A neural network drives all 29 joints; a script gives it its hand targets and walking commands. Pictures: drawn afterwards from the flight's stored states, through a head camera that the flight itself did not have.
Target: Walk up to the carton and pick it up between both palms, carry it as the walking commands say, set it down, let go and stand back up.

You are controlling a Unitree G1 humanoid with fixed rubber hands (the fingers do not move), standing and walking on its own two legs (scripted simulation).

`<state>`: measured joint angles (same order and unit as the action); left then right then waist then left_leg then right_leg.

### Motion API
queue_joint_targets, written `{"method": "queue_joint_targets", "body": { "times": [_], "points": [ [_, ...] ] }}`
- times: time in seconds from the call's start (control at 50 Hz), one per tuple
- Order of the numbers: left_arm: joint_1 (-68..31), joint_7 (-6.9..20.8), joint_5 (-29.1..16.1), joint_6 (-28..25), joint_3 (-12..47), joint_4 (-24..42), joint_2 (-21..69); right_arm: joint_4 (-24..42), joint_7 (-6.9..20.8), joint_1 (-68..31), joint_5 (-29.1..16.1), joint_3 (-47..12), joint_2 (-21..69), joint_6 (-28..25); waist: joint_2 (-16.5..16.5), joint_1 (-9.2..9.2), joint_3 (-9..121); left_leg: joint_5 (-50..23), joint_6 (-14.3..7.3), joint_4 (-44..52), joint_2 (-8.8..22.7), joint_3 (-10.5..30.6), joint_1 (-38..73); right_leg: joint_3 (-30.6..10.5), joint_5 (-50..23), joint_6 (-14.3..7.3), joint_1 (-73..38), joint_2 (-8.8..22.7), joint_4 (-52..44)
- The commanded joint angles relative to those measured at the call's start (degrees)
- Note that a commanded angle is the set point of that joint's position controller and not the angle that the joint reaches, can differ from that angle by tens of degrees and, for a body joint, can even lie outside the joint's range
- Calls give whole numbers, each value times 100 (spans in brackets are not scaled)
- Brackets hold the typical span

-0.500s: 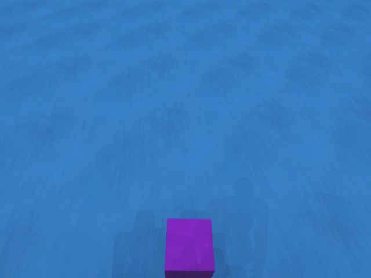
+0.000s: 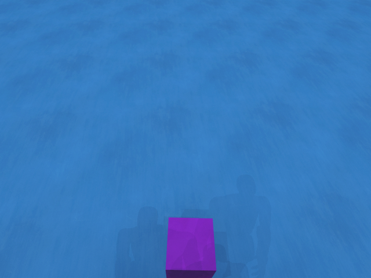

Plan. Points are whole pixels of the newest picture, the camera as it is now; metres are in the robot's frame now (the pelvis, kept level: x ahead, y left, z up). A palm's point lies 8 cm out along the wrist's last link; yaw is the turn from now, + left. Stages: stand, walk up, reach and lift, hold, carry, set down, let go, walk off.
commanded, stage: stand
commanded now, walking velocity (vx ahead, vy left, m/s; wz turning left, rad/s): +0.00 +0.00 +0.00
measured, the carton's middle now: (189, 250) +0.37 -0.04 -0.65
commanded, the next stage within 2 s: reach and lift in 0.08 s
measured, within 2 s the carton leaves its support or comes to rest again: neither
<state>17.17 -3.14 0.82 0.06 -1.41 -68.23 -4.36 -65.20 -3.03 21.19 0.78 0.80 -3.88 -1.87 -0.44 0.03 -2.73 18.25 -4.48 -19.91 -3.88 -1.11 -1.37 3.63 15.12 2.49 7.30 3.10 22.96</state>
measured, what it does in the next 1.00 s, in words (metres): lowers itself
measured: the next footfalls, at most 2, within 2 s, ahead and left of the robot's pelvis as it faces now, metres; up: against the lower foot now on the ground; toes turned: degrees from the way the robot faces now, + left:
none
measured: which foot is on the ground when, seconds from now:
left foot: down 0.00-1.00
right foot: down 0.00-1.00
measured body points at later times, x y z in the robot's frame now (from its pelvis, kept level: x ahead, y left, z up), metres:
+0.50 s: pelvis -0.04 -0.01 -0.02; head +0.07 +0.00 +0.41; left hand +0.12 +0.18 -0.18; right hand +0.13 -0.19 -0.17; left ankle -0.08 +0.06 -0.74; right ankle -0.03 -0.15 -0.74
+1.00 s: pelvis -0.15 -0.05 -0.09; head +0.04 -0.04 +0.32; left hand +0.21 +0.17 -0.20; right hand +0.19 -0.21 -0.20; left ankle -0.08 +0.07 -0.74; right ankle -0.03 -0.16 -0.74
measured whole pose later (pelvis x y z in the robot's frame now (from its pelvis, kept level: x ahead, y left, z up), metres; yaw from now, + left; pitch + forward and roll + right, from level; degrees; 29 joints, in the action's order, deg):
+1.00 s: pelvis -0.15 -0.05 -0.09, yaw +2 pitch +19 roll +0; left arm -37.0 4.8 -0.2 30.3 -8.7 -43.0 -15.0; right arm -32.9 -5.8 -30.7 -1.6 8.7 -3.3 33.3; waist -1.0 1.7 -6.2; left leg 21.1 -0.8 -60.4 -1.9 0.7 -58.6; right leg 0.3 16.1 0.1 61.5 -0.5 57.2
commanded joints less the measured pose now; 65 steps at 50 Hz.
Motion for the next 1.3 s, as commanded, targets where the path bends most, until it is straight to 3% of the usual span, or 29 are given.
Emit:
{"method": "queue_joint_targets", "body": {
  "times": [0.0,0.06,0.08,0.1,0.12,0.14,0.16,0.2,0.24,0.32,0.36,0.38,0.42,0.44,0.46,0.5,0.58,0.62,0.68,0.7,0.76,0.8,0.98,1.04,1.1,1.12,1.2,1.22,1.28],
  "points": [
    [654,-17,11,-61,-26,28,-322,-7,-41,892,-31,61,-436,-63,-91,17,-211,-3380,260,200,963,615,-433,-313,-1625,-177,-133,396,16],
    [573,-34,15,-31,-31,105,-299,45,-54,711,-13,36,-421,-57,189,-4,-200,-3504,221,133,1041,538,-396,-394,-1597,-202,-91,473,-85],
    [-5042,-50,-705,62,437,3769,-866,4143,-28,-5087,-598,-103,-1014,184,855,-43,1245,-1346,294,-722,546,450,-2801,-304,13,-594,1774,-192,1125],
    [-4000,-257,-952,540,523,3135,-1042,3322,-192,-4311,-834,-361,-924,699,322,168,1073,413,67,-946,918,405,-3271,-122,631,-447,1236,-70,1535],
    [-4023,-298,-993,820,783,3562,-977,3561,-137,-4549,-990,-629,-784,992,496,-23,1121,444,104,-883,1001,369,-3409,-107,467,-579,1293,-69,1501],
    [-4269,-417,-1111,1120,659,3688,-1162,3896,-250,-4295,-931,-379,-1192,1312,360,229,1868,253,191,-1015,1049,288,-3215,-142,40,-693,1508,204,1325],
    [-3795,-475,-1419,1273,778,3611,-1105,3772,-279,-3864,-1308,-820,-942,1588,170,-116,2013,-405,80,-1226,977,395,-3311,-36,-539,-724,1602,282,1500],
    [-2751,-460,-1755,1625,1329,3397,-987,3426,-288,-2930,-1517,-1167,-652,1941,-107,145,2838,-2678,-20,-1699,1095,807,-3077,-309,-1686,-517,2157,172,1861],
    [-1017,-325,-1803,2448,1343,2742,-941,2669,-226,-1591,-1686,-1207,-812,2631,-15,-43,2321,-3735,-16,-1826,999,1040,-2756,-426,-1746,-528,2788,-83,1832],
    [427,-140,-1294,3367,697,2076,-706,1859,111,-135,-839,-582,-1096,3409,477,-28,2762,-5518,296,-1745,909,1297,-2099,-702,-1948,-699,2605,-518,1459],
    [5,-68,-667,3240,250,2533,-608,2211,288,-345,-402,-209,-744,3372,716,-226,2528,-5301,298,-1584,706,1096,-2047,-847,-2187,-705,2603,-585,1113],
    [-131,10,-454,3087,147,2950,-239,2646,276,-449,-97,258,-759,3240,660,29,2809,-5457,282,-1586,683,1076,-1854,-861,-2588,-641,2524,-594,994],
    [-1407,146,73,2646,-251,3904,-440,3721,179,-1858,378,429,-520,2770,100,-144,2706,-4750,349,-1713,617,849,-2559,-767,-2946,-545,2473,-495,1160],
    [-1762,237,192,2498,-322,3637,-563,3884,64,-2070,600,625,-434,2577,-360,179,2741,-4141,340,-1820,521,736,-3064,-792,-3604,-513,2377,-464,1347],
    [-2365,337,416,2253,-637,3661,-886,3876,-2,-2434,628,671,-217,2383,-391,-18,2754,-3106,347,-1867,487,533,-4185,-1022,-4018,-513,2191,-214,1562],
    [-2779,392,631,1854,-958,4315,-927,4136,29,-2612,556,860,-279,1986,-11,61,3590,-3284,420,-2199,328,428,-4400,-898,-4330,-426,2109,-221,2243],
    [-2659,417,428,1279,-853,5258,-928,5045,-36,-2522,351,944,-535,1431,459,67,5552,-5312,359,-3016,441,561,-2801,-534,-2991,111,3749,-399,2500],
    [-3281,501,-17,1601,-524,5852,-914,5587,45,-3049,106,715,-601,1852,605,75,6236,-4392,495,-3211,353,521,-2567,-401,-2379,-32,3499,-497,2645],
    [-3265,487,35,2484,-246,5605,-1160,5460,189,-3114,-121,725,-474,2710,1017,-32,5309,-2679,459,-3008,205,446,-2628,-360,-1395,-202,3429,-463,2453],
    [-2966,498,-56,2777,-267,5313,-1102,5373,201,-3140,23,680,-668,2996,361,126,4743,-1610,387,-2811,291,461,-3123,-259,-842,-193,3084,-476,2559],
    [-4095,561,-177,3252,-350,4786,-1247,4974,139,-4053,-318,200,-295,3618,282,-139,3617,934,266,-2645,244,129,-4726,-353,1049,-297,2344,-371,2484],
    [-5077,728,-214,3300,-505,4187,-1514,4569,4,-4915,-442,256,36,3769,-85,19,3032,1750,177,-2799,247,90,-5098,-557,2130,-235,2492,-289,2279],
    [-7682,652,-80,2581,-1099,2902,-1705,3745,-594,-7456,-137,1097,-544,3037,370,157,3689,1121,375,-2886,172,33,-4895,-509,1184,-49,2956,-369,2641],
    [-8148,521,-193,2343,-1189,2927,-1990,3827,-786,-7869,-132,996,-506,2848,3,262,4725,648,396,-3220,112,-33,-5156,-452,632,43,2495,-464,2951],
    [-9041,409,-226,2178,-1152,2872,-2084,3725,-789,-8681,-293,1065,-694,2670,555,136,5322,670,456,-3225,144,203,-5125,-323,541,-15,2946,-468,3202],
    [-8632,379,-193,2104,-1271,2809,-2215,3599,-805,-8365,-326,785,-489,2668,151,-49,5760,221,440,-3416,15,-6,-5020,-519,321,-22,2423,-477,3087],
    [-9210,183,-226,1735,-1187,3183,-2142,3641,-763,-8950,-451,1252,-932,2208,297,306,6714,-704,560,-3589,66,204,-4828,-250,-870,-78,3046,-619,3576],
    [-8854,140,-257,1668,-1391,3066,-2188,3718,-813,-8875,-412,1067,-1040,2137,288,6,7187,-1037,634,-3750,-25,45,-4788,-390,-1227,-136,2600,-608,3595],
    [-9141,212,-145,1251,-1356,2838,-2075,3536,-700,-8974,-292,1461,-1200,1634,381,392,6697,-1381,558,-3754,0,211,-5536,-408,-1915,-113,3034,-546,3697]
  ]
}}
